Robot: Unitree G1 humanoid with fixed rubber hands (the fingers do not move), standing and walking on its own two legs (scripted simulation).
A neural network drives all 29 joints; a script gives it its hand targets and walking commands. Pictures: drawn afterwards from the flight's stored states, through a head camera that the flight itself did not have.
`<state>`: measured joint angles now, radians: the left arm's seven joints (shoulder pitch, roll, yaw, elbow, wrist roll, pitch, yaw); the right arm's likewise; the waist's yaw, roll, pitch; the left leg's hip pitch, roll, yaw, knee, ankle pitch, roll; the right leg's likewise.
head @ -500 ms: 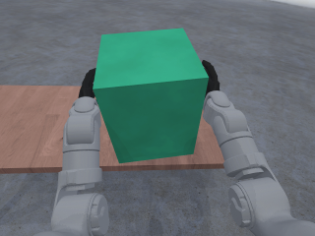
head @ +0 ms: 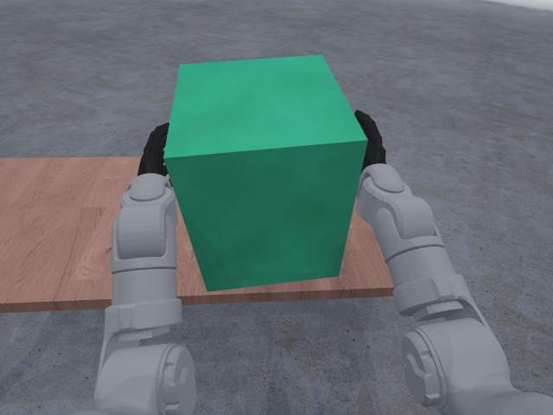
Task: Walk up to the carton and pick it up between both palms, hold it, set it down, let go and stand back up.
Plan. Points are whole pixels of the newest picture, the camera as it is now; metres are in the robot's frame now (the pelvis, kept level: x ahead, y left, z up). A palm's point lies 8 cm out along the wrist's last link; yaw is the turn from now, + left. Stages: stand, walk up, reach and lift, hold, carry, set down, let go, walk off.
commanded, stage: hold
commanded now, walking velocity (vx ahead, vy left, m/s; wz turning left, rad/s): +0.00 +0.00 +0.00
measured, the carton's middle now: (263, 175) +0.38 +0.01 +0.19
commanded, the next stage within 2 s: none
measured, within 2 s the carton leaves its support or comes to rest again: neither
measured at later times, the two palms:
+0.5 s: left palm (154, 184) +0.36 +0.16 +0.20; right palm (367, 170) +0.36 -0.13 +0.21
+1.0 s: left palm (152, 183) +0.36 +0.16 +0.20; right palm (366, 169) +0.36 -0.13 +0.21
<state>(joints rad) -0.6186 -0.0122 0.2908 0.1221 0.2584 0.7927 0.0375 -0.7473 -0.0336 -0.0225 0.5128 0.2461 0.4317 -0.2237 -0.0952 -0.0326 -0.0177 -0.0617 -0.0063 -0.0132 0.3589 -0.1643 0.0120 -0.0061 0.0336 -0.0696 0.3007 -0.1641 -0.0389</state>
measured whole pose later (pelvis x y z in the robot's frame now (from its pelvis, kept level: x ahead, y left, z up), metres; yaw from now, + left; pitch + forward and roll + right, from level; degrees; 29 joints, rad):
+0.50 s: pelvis +0.00 +0.00 +0.00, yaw +0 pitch -8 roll -1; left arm -0.60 -0.01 0.29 0.12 0.27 0.79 0.02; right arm -0.73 -0.02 -0.02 0.51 0.24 0.43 -0.23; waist -0.10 -0.05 -0.02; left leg -0.06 -0.01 -0.02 0.36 -0.17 0.01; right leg -0.01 0.04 -0.07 0.30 -0.17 -0.04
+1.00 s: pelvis +0.00 +0.00 +0.00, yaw +0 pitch -8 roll -1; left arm -0.63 -0.01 0.30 0.15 0.27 0.78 0.02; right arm -0.75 -0.02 -0.04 0.54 0.22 0.42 -0.22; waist -0.09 -0.05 -0.02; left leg -0.06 -0.01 -0.02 0.35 -0.16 0.01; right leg 0.00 0.03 -0.07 0.30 -0.16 -0.04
